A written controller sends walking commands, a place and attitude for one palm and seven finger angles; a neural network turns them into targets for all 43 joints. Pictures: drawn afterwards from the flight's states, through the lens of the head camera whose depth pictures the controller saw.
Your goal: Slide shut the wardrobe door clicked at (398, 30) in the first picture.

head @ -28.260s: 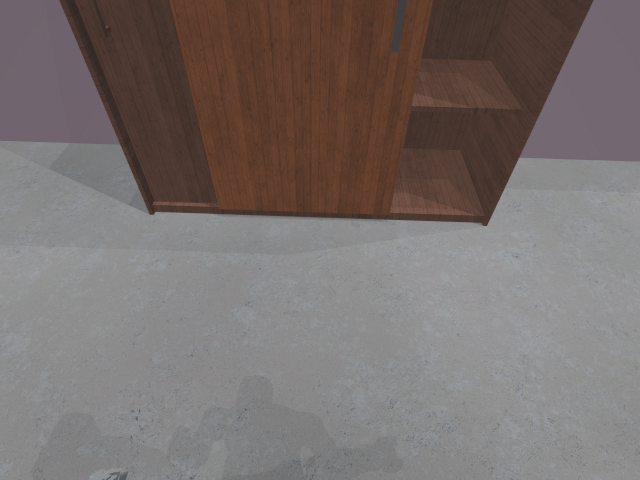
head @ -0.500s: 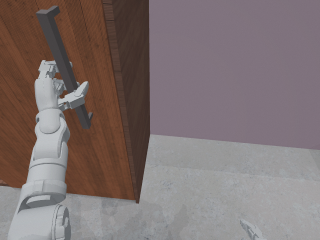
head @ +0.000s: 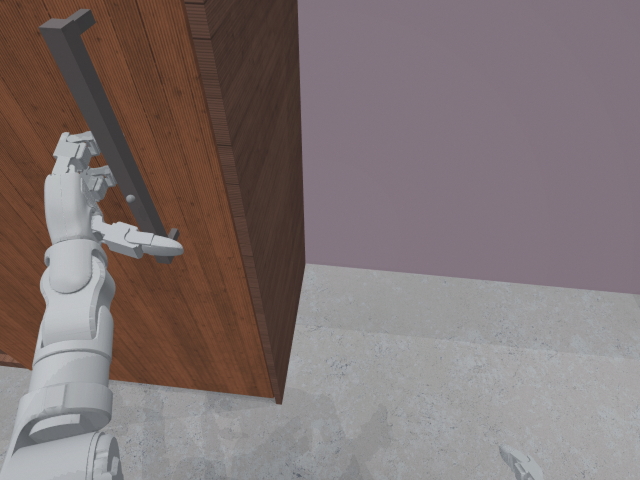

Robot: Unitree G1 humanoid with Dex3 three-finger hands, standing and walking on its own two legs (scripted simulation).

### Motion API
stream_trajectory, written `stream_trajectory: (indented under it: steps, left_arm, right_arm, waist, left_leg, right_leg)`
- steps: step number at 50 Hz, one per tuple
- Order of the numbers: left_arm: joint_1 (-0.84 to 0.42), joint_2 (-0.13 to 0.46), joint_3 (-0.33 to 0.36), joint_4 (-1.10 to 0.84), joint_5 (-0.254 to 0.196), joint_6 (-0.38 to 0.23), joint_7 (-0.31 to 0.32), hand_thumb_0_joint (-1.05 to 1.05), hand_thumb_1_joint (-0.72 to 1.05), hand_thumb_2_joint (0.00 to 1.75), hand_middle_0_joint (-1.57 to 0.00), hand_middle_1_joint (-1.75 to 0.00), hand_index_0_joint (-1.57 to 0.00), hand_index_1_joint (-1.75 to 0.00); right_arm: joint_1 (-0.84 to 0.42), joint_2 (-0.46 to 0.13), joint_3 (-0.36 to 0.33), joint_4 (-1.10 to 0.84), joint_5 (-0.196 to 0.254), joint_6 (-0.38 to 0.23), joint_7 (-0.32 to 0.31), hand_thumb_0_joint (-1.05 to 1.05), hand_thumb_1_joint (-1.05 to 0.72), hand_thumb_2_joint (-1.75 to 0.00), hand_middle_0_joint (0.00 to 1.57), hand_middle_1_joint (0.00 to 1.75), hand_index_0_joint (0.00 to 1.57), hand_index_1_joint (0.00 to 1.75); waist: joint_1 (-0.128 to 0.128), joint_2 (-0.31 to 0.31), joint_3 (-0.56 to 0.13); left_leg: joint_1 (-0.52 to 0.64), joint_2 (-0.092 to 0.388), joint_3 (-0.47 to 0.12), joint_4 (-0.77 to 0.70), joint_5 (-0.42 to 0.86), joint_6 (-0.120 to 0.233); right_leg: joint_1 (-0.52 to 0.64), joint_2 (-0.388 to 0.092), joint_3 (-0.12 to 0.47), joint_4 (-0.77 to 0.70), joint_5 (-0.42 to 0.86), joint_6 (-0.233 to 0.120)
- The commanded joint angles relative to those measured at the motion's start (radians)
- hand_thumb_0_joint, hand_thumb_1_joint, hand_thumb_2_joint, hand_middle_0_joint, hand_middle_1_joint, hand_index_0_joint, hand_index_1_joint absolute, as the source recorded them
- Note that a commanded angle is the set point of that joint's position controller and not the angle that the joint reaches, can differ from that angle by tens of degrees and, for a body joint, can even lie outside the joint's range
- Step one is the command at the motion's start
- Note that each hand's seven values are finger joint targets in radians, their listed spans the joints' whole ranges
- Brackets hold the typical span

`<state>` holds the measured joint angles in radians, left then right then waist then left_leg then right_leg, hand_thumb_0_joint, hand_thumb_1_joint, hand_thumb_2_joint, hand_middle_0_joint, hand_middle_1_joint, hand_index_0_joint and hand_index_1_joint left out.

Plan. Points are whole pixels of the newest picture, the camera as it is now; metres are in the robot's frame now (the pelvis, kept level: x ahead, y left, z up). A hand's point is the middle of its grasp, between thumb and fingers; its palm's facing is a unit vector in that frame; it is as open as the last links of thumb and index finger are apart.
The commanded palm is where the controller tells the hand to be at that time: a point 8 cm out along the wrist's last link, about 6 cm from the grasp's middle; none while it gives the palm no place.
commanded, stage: slip the hand off the handle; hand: left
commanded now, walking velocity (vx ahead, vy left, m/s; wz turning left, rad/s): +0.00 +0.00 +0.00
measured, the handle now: (133, 162) +0.42 +0.27 +0.18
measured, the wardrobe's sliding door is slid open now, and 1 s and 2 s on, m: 0.00 0.00 0.00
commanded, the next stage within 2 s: draw the hand back to the body in 1.26 s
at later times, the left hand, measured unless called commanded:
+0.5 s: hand (88, 191) +0.38 +0.31 +0.16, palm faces +0.40 -0.91 -0.12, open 14.7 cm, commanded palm +0.34 +0.35 +0.16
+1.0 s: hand (38, 234) +0.31 +0.33 +0.16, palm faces +0.44 -0.89 -0.11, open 14.7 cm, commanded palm +0.26 +0.36 +0.16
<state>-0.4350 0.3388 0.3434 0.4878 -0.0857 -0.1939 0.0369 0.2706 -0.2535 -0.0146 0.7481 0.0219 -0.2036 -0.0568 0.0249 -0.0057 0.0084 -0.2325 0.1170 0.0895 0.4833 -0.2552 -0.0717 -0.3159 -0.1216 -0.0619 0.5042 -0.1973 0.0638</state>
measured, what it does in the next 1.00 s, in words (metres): stands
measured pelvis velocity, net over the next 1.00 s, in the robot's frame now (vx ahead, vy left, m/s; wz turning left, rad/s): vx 0.00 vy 0.00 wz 0.01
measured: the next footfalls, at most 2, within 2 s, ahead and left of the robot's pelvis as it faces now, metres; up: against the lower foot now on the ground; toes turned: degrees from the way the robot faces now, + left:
none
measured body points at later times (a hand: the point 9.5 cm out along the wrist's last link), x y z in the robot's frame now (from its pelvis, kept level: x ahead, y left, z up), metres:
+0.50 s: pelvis +0.00 +0.01 -0.01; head +0.02 +0.01 +0.44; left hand +0.36 +0.36 +0.17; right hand +0.11 -0.24 -0.11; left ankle -0.01 +0.17 -0.74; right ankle +0.04 -0.16 -0.74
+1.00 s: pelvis +0.00 +0.00 -0.01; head +0.01 +0.00 +0.44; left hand +0.28 +0.38 +0.17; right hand +0.14 -0.25 -0.11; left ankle -0.01 +0.17 -0.74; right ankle +0.04 -0.16 -0.74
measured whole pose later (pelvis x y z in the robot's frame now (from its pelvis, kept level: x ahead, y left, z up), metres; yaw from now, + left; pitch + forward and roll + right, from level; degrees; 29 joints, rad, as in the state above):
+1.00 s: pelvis +0.00 +0.00 -0.01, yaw +1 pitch +2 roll +0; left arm -0.26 0.45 0.53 0.40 -0.18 -0.19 -0.16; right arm 0.30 -0.26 0.00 0.67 0.02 -0.14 -0.08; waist 0.04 0.01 -0.04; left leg -0.31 0.12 0.06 0.59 -0.31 -0.07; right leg -0.37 -0.13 -0.07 0.59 -0.24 0.07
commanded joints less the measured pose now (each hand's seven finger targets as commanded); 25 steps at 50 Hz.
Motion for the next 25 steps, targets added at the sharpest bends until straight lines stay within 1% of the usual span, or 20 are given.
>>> stream_trajectory:
  steps: [1,2,3,4,5,7,8,9,10,11,13,14,15,17,18,19,21,22,24,25]
  left_arm:
    - [-0.425,0.263,0.049,-0.235,0.006,-0.053,0.006,0.0,-0.55,0.2,-0.25,-1.15,-0.25,-1.15]
    - [-0.468,0.274,0.052,-0.258,0.011,-0.064,0.007,0.0,-0.55,0.2,-0.25,-1.15,-0.25,-1.15]
    - [-0.482,0.309,0.074,-0.261,0.019,-0.073,0.007,0.0,-0.55,0.2,-0.25,-1.15,-0.25,-1.15]
    - [-0.49,0.27,0.039,-0.248,0.02,-0.078,0.003,0.0,-0.55,0.2,-0.25,-1.15,-0.25,-1.15]
    - [-0.479,0.278,0.055,-0.224,0.016,-0.083,-0.002,0.0,-0.55,0.2,-0.25,-1.15,-0.25,-1.15]
    - [-0.483,0.295,0.063,-0.185,0.012,-0.088,-0.016,0.0,-0.55,0.2,-0.25,-1.15,-0.25,-1.15]
    - [-0.495,0.294,0.053,-0.176,0.014,-0.087,-0.026,0.0,-0.55,0.2,-0.25,-1.15,-0.25,-1.15]
    - [-0.505,0.286,0.05,-0.195,0.007,-0.089,-0.032,0.0,-0.55,0.2,-0.25,-1.15,-0.25,-1.15]
    - [-0.488,0.309,0.077,-0.172,0.002,-0.087,-0.036,0.0,-0.55,0.2,-0.25,-1.15,-0.25,-1.15]
    - [-0.482,0.329,0.097,-0.171,-0.003,-0.087,-0.04,0.0,-0.55,0.2,-0.25,-1.15,-0.25,-1.15]
    - [-0.49,0.34,0.105,-0.145,-0.011,-0.087,-0.047,0.0,-0.55,0.2,-0.25,-1.15,-0.25,-1.15]
    - [-0.478,0.325,0.099,-0.123,-0.015,-0.084,-0.054,0.0,-0.55,0.2,-0.25,-1.15,-0.25,-1.15]
    - [-0.489,0.361,0.127,-0.125,-0.016,-0.086,-0.057,0.0,-0.55,0.2,-0.25,-1.15,-0.25,-1.15]
    - [-0.477,0.387,0.151,-0.146,-0.011,-0.095,-0.06,0.0,-0.55,0.2,-0.25,-1.15,-0.25,-1.15]
    - [-0.465,0.387,0.152,-0.139,-0.01,-0.095,-0.064,0.0,-0.55,0.2,-0.25,-1.15,-0.25,-1.15]
    - [-0.45,0.371,0.144,-0.128,-0.014,-0.093,-0.068,0.0,-0.55,0.2,-0.25,-1.15,-0.25,-1.15]
    - [-0.456,0.38,0.14,-0.097,-0.013,-0.088,-0.08,0.0,-0.55,0.2,-0.25,-1.15,-0.25,-1.15]
    - [-0.472,0.405,0.151,-0.089,-0.008,-0.092,-0.086,0.0,-0.55,0.2,-0.25,-1.15,-0.25,-1.15]
    - [-0.483,0.416,0.148,-0.044,-0.008,-0.089,-0.104,0.0,-0.55,0.2,-0.25,-1.15,-0.25,-1.15]
    - [-0.506,0.42,0.146,-0.033,-0.012,-0.09,-0.114,0.0,-0.55,0.2,-0.25,-1.15,-0.25,-1.15]
  right_arm:
    - [-0.02,-0.136,-0.042,-0.127,0.004,-0.03,-0.012,0.0,-0.9,-0.9,0.2,0.3,0.2,0.3]
    - [-0.017,-0.132,-0.042,-0.126,0.002,-0.03,-0.017,0.0,-0.9,-0.9,0.2,0.3,0.2,0.3]
    - [-0.016,-0.136,-0.044,-0.128,-0.001,-0.028,-0.019,0.0,-0.9,-0.9,0.2,0.3,0.2,0.3]
    - [-0.012,-0.128,-0.039,-0.126,-0.002,-0.028,-0.02,0.0,-0.9,-0.9,0.2,0.3,0.2,0.3]
    - [-0.011,-0.129,-0.04,-0.122,-0.002,-0.028,-0.022,0.0,-0.9,-0.9,0.2,0.3,0.2,0.3]
    - [-0.004,-0.131,-0.037,-0.119,-0.002,-0.025,-0.026,0.0,-0.9,-0.9,0.2,0.3,0.2,0.3]
    - [-0.005,-0.133,-0.035,-0.117,-0.001,-0.024,-0.026,0.0,-0.9,-0.9,0.2,0.3,0.2,0.3]
    - [-0.003,-0.132,-0.035,-0.122,-0.002,-0.023,-0.024,0.0,-0.9,-0.9,0.2,0.3,0.2,0.3]
    - [0.0,-0.135,-0.037,-0.119,-0.002,-0.021,-0.025,0.0,-0.9,-0.9,0.2,0.3,0.2,0.3]
    - [-0.001,-0.137,-0.036,-0.122,-0.003,-0.018,-0.026,0.0,-0.9,-0.9,0.2,0.3,0.2,0.3]
    - [0.002,-0.138,-0.032,-0.123,-0.002,-0.013,-0.026,0.0,-0.9,-0.9,0.2,0.3,0.2,0.3]
    - [0.003,-0.136,-0.03,-0.124,-0.001,-0.011,-0.025,0.0,-0.9,-0.9,0.2,0.3,0.2,0.3]
    - [0.007,-0.142,-0.033,-0.121,-0.003,-0.008,-0.026,0.0,-0.9,-0.9,0.2,0.3,0.2,0.3]
    - [0.015,-0.142,-0.034,-0.132,-0.007,-0.002,-0.024,0.0,-0.9,-0.9,0.2,0.3,0.2,0.3]
    - [0.013,-0.141,-0.034,-0.135,-0.006,0.001,-0.022,0.0,-0.9,-0.9,0.2,0.3,0.2,0.3]
    - [0.018,-0.14,-0.034,-0.137,-0.007,0.003,-0.019,0.0,-0.9,-0.9,0.2,0.3,0.2,0.3]
    - [0.024,-0.147,-0.034,-0.138,-0.006,0.009,-0.02,0.0,-0.9,-0.9,0.2,0.3,0.2,0.3]
    - [0.029,-0.15,-0.036,-0.135,-0.004,0.012,-0.023,0.0,-0.9,-0.9,0.2,0.3,0.2,0.3]
    - [0.036,-0.156,-0.036,-0.135,-0.002,0.017,-0.026,0.0,-0.9,-0.9,0.2,0.3,0.2,0.3]
    - [0.04,-0.16,-0.035,-0.135,-0.002,0.019,-0.027,0.0,-0.9,-0.9,0.2,0.3,0.2,0.3]
  waist:
    - [-0.009,0.011,-0.272]
    - [-0.017,0.031,-0.279]
    - [-0.012,0.051,-0.31]
    - [-0.019,0.04,-0.308]
    - [-0.016,0.034,-0.303]
    - [-0.021,0.041,-0.285]
    - [-0.02,0.07,-0.28]
    - [-0.017,0.075,-0.301]
    - [-0.012,0.051,-0.307]
    - [-0.007,0.055,-0.313]
    - [-0.012,0.048,-0.295]
    - [-0.012,0.042,-0.268]
    - [-0.011,0.053,-0.287]
    - [0.002,0.067,-0.316]
    - [0.002,0.088,-0.317]
    - [0.001,0.066,-0.314]
    - [-0.008,0.051,-0.295]
    - [-0.017,0.055,-0.281]
    - [-0.025,0.039,-0.259]
    - [-0.03,0.049,-0.254]
  left_leg:
    - [-0.011,-0.107,0.008,-0.043,0.189,0.075]
    - [0.0,-0.106,0.005,-0.039,0.186,0.076]
    - [0.005,-0.105,-0.001,-0.037,0.196,0.075]
    - [0.008,-0.104,-0.007,-0.036,0.199,0.073]
    - [0.003,-0.103,-0.009,-0.032,0.202,0.072]
    - [-0.004,-0.102,-0.014,-0.032,0.182,0.072]
    - [-0.009,-0.102,-0.017,-0.035,0.185,0.068]
    - [-0.002,-0.103,-0.021,-0.031,0.204,0.066]
    - [-0.004,-0.101,-0.023,-0.03,0.208,0.066]
    - [-0.012,-0.102,-0.022,-0.027,0.216,0.065]
    - [-0.026,-0.1,-0.028,-0.03,0.196,0.065]
    - [-0.037,-0.1,-0.029,-0.031,0.19,0.065]
    - [-0.036,-0.101,-0.027,-0.026,0.198,0.064]
    - [-0.037,-0.1,-0.032,-0.025,0.229,0.061]
    - [-0.036,-0.1,-0.03,-0.021,0.238,0.061]
    - [-0.042,-0.101,-0.028,-0.02,0.232,0.061]
    - [-0.06,-0.1,-0.03,-0.022,0.189,0.063]
    - [-0.069,-0.099,-0.03,-0.022,0.163,0.064]
    - [-0.089,-0.099,-0.032,-0.023,0.113,0.067]
    - [-0.092,-0.102,-0.032,-0.02,0.102,0.068]
  right_leg:
    - [0.156,0.086,0.005,-0.03,0.182,-0.038]
    - [0.15,0.087,0.007,-0.032,0.167,-0.04]
    - [0.153,0.089,0.006,-0.025,0.169,-0.043]
    - [0.146,0.09,0.002,-0.019,0.173,-0.044]
    - [0.142,0.092,-0.001,-0.016,0.176,-0.045]
    - [0.129,0.092,-0.001,-0.019,0.149,-0.045]
    - [0.125,0.09,-0.002,-0.014,0.152,-0.048]
    - [0.132,0.09,-0.002,-0.008,0.17,-0.05]
    - [0.134,0.092,-0.005,-0.006,0.176,-0.05]
    - [0.142,0.092,-0.003,-0.002,0.186,-0.05]
    - [0.128,0.092,-0.005,-0.005,0.159,-0.048]
    - [0.119,0.091,-0.006,-0.006,0.156,-0.049]
    - [0.123,0.092,-0.004,-0.001,0.166,-0.049]
    - [0.144,0.094,-0.007,0.011,0.183,-0.053]
    - [0.138,0.094,-0.005,0.014,0.191,-0.053]
    - [0.137,0.094,-0.006,0.014,0.194,-0.051]
    - [0.116,0.094,-0.005,0.01,0.158,-0.048]
    - [0.108,0.095,-0.003,0.005,0.128,-0.048]
    - [0.082,0.094,-0.001,-0.001,0.087,-0.046]
    - [0.073,0.092,0.002,-0.003,0.081,-0.046]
